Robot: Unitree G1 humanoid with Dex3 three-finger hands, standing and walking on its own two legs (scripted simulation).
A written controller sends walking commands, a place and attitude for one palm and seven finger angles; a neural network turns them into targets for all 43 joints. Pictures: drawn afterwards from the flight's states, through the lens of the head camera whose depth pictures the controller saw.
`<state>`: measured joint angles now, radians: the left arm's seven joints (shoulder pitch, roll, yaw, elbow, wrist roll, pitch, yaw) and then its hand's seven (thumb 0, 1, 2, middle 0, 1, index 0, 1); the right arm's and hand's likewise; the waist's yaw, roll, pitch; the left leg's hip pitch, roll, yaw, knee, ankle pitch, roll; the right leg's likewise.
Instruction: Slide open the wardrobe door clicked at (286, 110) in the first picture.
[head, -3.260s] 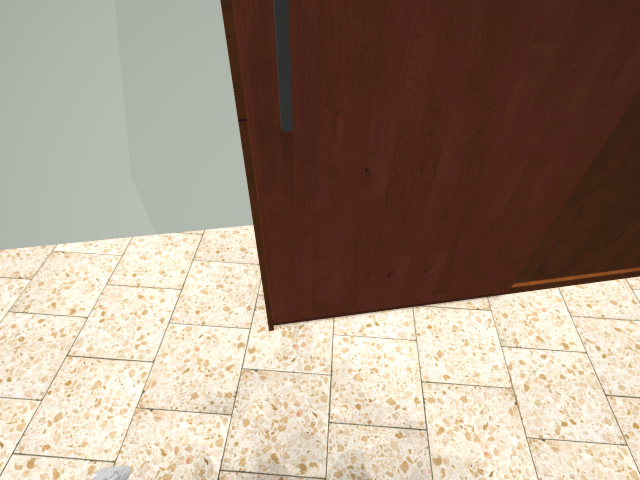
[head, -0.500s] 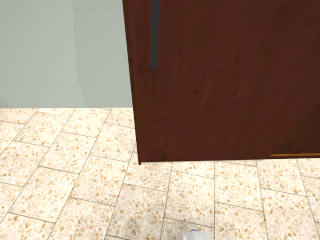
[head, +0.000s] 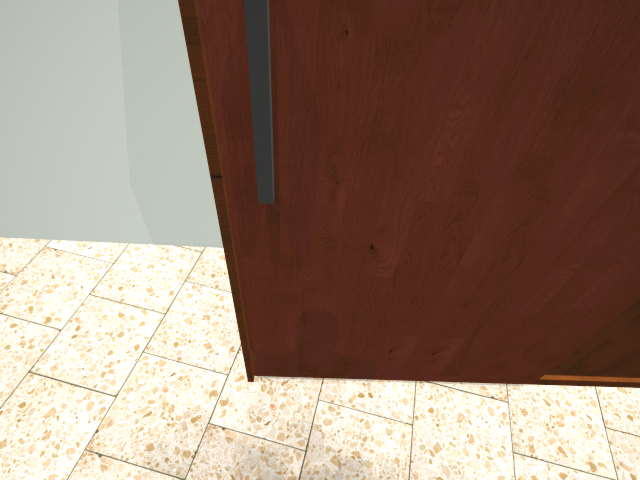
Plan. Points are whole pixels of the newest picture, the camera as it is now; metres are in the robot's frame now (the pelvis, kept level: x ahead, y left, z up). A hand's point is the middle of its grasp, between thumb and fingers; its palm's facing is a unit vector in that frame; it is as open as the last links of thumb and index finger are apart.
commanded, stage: come to a stop and stand still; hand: left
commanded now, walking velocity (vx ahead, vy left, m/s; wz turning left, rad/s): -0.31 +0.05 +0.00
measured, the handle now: (263, 86) +0.50 +0.13 +0.24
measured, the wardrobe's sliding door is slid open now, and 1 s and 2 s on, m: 0.00 0.00 0.00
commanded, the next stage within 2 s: look again from close up in 1.96 s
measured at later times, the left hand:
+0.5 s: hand out of the picture +0.00 +0.18 -0.16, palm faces +0.02 -0.96 -0.28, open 7.4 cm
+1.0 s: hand out of the picture -0.10 +0.23 -0.17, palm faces +0.03 -0.99 -0.17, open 7.4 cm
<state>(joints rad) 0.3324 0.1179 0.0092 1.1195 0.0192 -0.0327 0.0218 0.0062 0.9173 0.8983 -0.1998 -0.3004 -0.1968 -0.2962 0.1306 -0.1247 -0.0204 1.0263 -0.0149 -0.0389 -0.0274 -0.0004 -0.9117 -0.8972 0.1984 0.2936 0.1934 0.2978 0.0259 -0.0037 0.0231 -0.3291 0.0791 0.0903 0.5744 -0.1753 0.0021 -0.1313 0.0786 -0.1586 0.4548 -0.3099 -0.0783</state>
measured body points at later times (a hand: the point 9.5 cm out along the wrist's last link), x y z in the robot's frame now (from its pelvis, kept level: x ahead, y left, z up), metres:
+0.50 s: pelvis -0.02 -0.01 +0.01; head +0.00 -0.03 +0.46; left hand +0.00 +0.23 -0.13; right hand +0.02 -0.25 -0.16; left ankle -0.06 +0.14 -0.68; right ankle -0.04 -0.07 -0.73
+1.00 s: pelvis -0.08 +0.06 +0.01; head -0.08 +0.07 +0.46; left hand -0.10 +0.28 -0.15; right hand -0.09 -0.16 -0.15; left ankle -0.07 +0.16 -0.73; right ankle -0.04 -0.07 -0.73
